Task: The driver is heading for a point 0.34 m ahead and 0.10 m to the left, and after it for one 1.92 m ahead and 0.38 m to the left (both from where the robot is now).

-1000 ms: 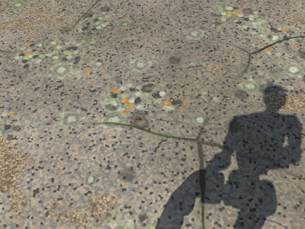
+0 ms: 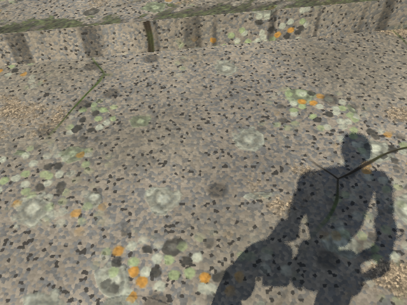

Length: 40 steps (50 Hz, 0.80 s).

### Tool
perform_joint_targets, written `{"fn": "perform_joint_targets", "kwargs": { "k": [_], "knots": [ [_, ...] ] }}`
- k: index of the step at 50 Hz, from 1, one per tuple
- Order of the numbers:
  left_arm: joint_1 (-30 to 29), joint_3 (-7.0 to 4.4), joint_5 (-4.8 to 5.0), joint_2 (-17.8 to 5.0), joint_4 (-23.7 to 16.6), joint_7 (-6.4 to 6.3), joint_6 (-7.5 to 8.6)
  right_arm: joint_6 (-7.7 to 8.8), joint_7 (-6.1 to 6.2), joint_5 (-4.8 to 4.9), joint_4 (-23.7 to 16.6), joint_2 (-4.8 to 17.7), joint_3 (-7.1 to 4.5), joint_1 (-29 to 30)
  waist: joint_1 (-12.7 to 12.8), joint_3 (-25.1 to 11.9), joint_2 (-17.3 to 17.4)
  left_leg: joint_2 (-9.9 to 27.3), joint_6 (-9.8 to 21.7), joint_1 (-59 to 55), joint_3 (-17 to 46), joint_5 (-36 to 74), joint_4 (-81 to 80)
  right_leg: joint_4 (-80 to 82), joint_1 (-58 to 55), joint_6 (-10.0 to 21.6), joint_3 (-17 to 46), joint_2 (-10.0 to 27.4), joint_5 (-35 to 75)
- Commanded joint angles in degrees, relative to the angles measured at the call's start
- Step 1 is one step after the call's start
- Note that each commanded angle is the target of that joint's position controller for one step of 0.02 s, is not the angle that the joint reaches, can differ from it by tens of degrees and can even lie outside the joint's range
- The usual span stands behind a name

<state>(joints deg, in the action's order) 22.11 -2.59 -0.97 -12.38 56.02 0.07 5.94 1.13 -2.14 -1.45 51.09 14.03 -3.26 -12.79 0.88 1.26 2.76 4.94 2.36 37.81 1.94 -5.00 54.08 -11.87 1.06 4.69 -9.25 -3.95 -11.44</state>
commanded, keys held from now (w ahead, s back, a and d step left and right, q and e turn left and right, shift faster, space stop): w+q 0.20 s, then q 0.26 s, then no key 0.54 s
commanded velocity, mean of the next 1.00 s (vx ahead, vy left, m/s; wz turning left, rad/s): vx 0.22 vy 0.00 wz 0.35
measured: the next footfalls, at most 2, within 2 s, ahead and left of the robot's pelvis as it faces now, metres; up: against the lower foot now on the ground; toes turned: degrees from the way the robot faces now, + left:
left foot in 0.24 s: +0.27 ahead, +0.11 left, +0.00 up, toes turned +13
right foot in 0.80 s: +0.41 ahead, -0.03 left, +0.00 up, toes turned +21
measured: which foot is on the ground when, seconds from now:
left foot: up 0.00-0.22, down 0.24-0.80, up 0.82-1.00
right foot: down 0.00-0.22, up 0.24-0.78, down 0.80-1.00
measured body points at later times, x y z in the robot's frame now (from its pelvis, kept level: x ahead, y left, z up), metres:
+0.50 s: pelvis +0.23 +0.06 -0.01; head +0.27 +0.08 +0.44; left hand +0.30 +0.34 -0.13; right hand +0.36 -0.20 -0.13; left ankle +0.23 +0.10 -0.75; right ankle +0.33 -0.10 -0.67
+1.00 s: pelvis +0.31 +0.03 +0.00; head +0.34 +0.02 +0.45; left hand +0.32 +0.29 -0.12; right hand +0.49 -0.18 -0.15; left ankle +0.23 +0.13 -0.73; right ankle +0.38 -0.04 -0.75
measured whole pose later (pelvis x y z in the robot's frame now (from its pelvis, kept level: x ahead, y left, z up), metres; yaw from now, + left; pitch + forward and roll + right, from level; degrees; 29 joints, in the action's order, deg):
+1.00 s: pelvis +0.31 +0.03 +0.00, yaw +22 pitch -1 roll +1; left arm 11.0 0.8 -1.0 -11.7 48.8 -1.8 0.2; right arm -2.7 1.3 -0.3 51.6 14.4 -1.5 -11.4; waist 0.0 3.1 1.6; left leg -2.5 -0.5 11.5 4.2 -25.3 35.3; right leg -23.4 12.9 2.6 -1.1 -1.0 -9.6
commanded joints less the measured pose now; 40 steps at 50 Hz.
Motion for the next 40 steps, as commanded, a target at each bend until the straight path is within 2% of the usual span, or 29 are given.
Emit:
{"fn": "perform_joint_targets", "kwargs": {
  "k": [1, 5, 7, 9, 10, 11, 12, 13, 14, 15, 16, 17, 18, 19, 20, 22, 24, 28, 33, 36, 38, 39, 40],
  "knots": [
    [-0.5, -0.81, 0.14, -6.0, -2.6, -0.43, 1.04, 0.54, -0.43, -0.03, -4.3, 0.9, 0.33, 4.7, -0.1, 4.2, -5.9, -0.2, -0.1, 0.5, -2.7, 6.2, -7.1, 5.9, 3.2, 3.4, 3.7, 15.3, 18.7],
    [3.8, -0.82, -0.07, -6.8, -0.6, -1.35, 0.57, 0.76, -0.91, -0.34, -7.4, 0.4, 0.98, 11.4, 1.9, 5.2, -5.8, -1.4, 1.9, 0.2, -7.3, 5.0, -15.7, 3.0, -4.1, 2.9, 0.4, 17.3, 27.3],
    [3.9, -0.94, -0.31, -7.6, -0.3, -1.76, 0.08, 0.81, -0.93, -0.47, -8.0, 0.9, 0.80, 11.2, 1.1, 4.4, -6.5, -3.2, 3.8, -2.2, -9.1, 0.5, -18.1, -1.3, -7.6, 2.4, -1.3, 18.2, 38.0],
    [2.8, -1.30, -0.50, -9.2, -0.4, -2.15, -0.51, 0.67, -0.55, -0.63, -7.3, 2.0, 0.19, 7.5, -1.0, 1.3, -8.3, -6.9, 6.3, -8.1, -11.5, -5.6, -18.7, -9.7, -9.7, 1.8, -3.1, 18.7, 55.0],
    [2.2, -1.56, -0.66, -10.1, -0.6, -2.21, -1.05, 0.77, -0.33, -0.71, -6.2, 3.0, -0.41, 3.1, -3.0, -1.5, -8.7, -9.0, 7.8, -13.0, -12.1, -8.4, -19.5, -17.4, -9.8, 1.8, -3.7, 18.8, 59.5],
    [1.5, -1.76, -0.46, -10.6, -1.1, -2.21, -1.63, 1.30, -0.04, -1.20, -4.0, 4.3, -1.24, -4.1, -6.0, -5.1, -7.7, -10.6, 9.3, -21.7, -11.3, -6.8, -23.5, -29.2, -6.7, 1.1, -4.3, 18.1, 56.6],
    [0.2, -1.66, 0.22, -10.3, -2.6, -2.04, -1.59, 1.79, 0.64, -2.17, -2.1, 8.0, -2.69, -12.2, -10.2, -10.1, -4.2, -4.9, 12.4, -35.7, -2.7, -2.5, -27.2, -45.9, 4.7, -1.0, -4.8, 16.2, 40.2],
    [3.8, -0.42, 1.38, -3.6, -6.4, -0.90, -1.26, 1.54, 1.36, -1.94, -3.2, 15.6, -4.65, -10.5, -5.3, -15.7, 11.1, 14.9, 22.8, -54.9, 26.7, 19.4, -26.7, -69.7, 31.1, -4.8, -3.9, 3.7, -17.6],
    [-2.0, -1.30, 0.63, -8.2, -7.7, -0.99, -0.99, 0.99, 1.45, 0.92, -3.3, 15.3, -4.74, -12.9, -7.8, -19.7, 1.0, 16.2, 24.7, -55.6, 33.4, 32.9, -30.1, -74.9, 35.5, -4.9, 9.6, 2.4, -19.9],
    [-5.2, -0.77, 1.20, -6.6, -9.3, -1.05, -0.60, 0.87, 1.99, 1.22, -3.4, 13.9, -4.34, -8.7, -5.8, -12.4, -0.4, 15.4, 22.9, -49.6, 23.8, 39.9, -30.4, -72.8, 38.5, -4.7, 11.3, 5.9, -14.3],
    [-5.5, -0.60, 0.96, -6.4, -9.1, -1.24, -0.36, 0.76, 2.06, 1.44, -3.8, 10.2, -3.41, -5.6, -4.0, -6.6, -3.7, 12.4, 19.6, -42.0, 18.9, 40.1, -32.1, -67.4, 37.2, -4.8, 11.0, 7.5, -11.3],
    [-5.7, -0.88, 0.13, -6.8, -8.9, -1.34, -1.04, 0.63, 2.24, 1.72, -4.3, 8.0, -2.82, -2.9, -2.0, -3.3, -4.7, 9.1, 17.0, -36.1, 15.0, 38.6, -33.8, -63.5, 35.0, -5.2, 11.0, 8.5, -10.6],
    [-4.5, -0.92, -0.88, -6.8, -9.1, -1.24, -2.28, 0.52, 2.44, 2.04, -4.7, 6.5, -2.23, -1.2, -0.2, -2.7, -3.8, 6.7, 15.8, -31.6, 12.3, 38.2, -35.1, -60.6, 31.7, -6.0, 11.0, 8.7, -10.2],
    [-3.7, -0.99, -1.25, -6.4, -9.2, -1.12, -3.54, 0.72, 2.35, 1.90, -4.9, 6.5, -2.01, -1.0, 0.6, -3.2, -3.3, 5.7, 15.0, -29.4, 11.0, 39.4, -35.5, -58.1, 29.5, -6.6, 10.9, 8.5, -10.1],
    [-3.4, -0.90, -1.27, -5.8, -9.6, -1.04, -4.48, 1.07, 2.20, 1.60, -4.9, 7.6, -2.20, -1.6, 1.2, -3.9, -3.0, 4.6, 14.7, -28.6, 10.0, 42.4, -35.2, -56.1, 28.8, -7.1, 10.4, 8.0, -9.7],
    [-3.9, -0.70, -1.03, -5.2, -10.3, -1.01, -5.35, 1.29, 2.12, 1.14, -5.0, 9.7, -2.74, -2.7, 1.3, -5.2, -2.1, 3.2, 13.7, -28.1, 8.7, 45.2, -34.5, -52.4, 29.0, -7.7, 9.8, 7.4, -7.2],
    [-6.0, -0.71, -0.92, -5.6, -11.4, -1.05, -5.77, 0.94, 2.28, 1.13, -5.2, 9.7, -2.67, -3.7, 0.6, -6.0, -0.5, 2.1, 12.1, -29.0, 8.3, 44.5, -34.0, -49.1, 30.3, -8.0, 9.5, 7.3, -4.2],
    [-11.2, -0.53, -0.54, -6.2, -13.1, -1.08, -6.32, 0.14, 2.67, 0.98, -5.2, 8.9, -2.15, -6.1, -1.7, -5.7, 1.7, 2.0, 9.0, -31.7, 9.2, 39.4, -33.8, -42.2, 31.2, -7.3, 9.7, 7.5, 0.2],
    [-13.8, -0.31, 0.10, -6.8, -13.7, -1.48, -6.36, -0.45, 3.08, 0.01, -4.9, 8.6, -1.61, -7.2, -3.2, -3.9, 2.1, 4.4, 9.9, -35.3, 11.9, 37.7, -32.4, -35.1, 29.2, -5.8, 10.3, 6.4, -2.6],
    [-12.7, -0.15, 0.50, -6.7, -13.3, -1.95, -6.04, -0.84, 3.25, -0.16, -4.8, 8.6, -1.26, -6.0, -3.0, -2.5, 2.4, 5.0, 10.0, -34.7, 13.4, 37.3, -30.1, -28.2, 23.5, -4.3, 9.9, 4.8, -6.5],
    [-9.6, -0.01, 0.61, -6.1, -12.1, -2.32, -5.65, -1.02, 3.59, 0.49, -4.8, 8.3, -0.85, -3.8, -0.9, -1.8, 1.8, 4.0, 8.1, -32.6, 14.2, 32.5, -27.6, -16.8, 15.8, -3.1, 9.5, 4.2, -3.0],
    [-7.1, 0.10, 0.15, -6.0, -11.3, -2.55, -5.09, -0.86, 3.80, 1.19, -5.1, 7.7, -0.43, -2.5, 0.9, -2.1, 0.3, 2.5, 5.5, -29.0, 14.0, 25.8, -25.8, -7.8, 7.9, -2.4, 11.5, 6.1, 7.9],
    [-5.7, -0.33, -0.73, -9.5, -11.4, -3.09, -4.45, -0.35, 3.78, 1.36, -6.0, 4.8, 0.61, -4.5, -0.6, -5.7, -6.9, -1.5, 2.6, -25.3, 11.2, 12.4, -20.7, -6.7, 0.0, -0.4, 21.1, 15.9, 25.1]
  ]
}}
Velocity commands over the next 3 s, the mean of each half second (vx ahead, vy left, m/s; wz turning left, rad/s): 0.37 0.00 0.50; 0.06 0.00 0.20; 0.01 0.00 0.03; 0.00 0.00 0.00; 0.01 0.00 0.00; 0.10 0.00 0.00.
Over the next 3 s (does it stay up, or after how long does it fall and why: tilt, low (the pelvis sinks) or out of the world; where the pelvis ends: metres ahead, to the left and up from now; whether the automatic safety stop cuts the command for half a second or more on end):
stays up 0.37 0.06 -0.01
